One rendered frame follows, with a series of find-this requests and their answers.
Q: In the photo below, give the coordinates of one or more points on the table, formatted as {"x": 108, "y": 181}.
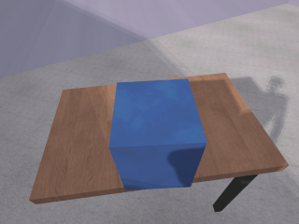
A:
{"x": 77, "y": 163}

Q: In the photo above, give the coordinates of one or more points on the carton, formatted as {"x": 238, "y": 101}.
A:
{"x": 156, "y": 139}

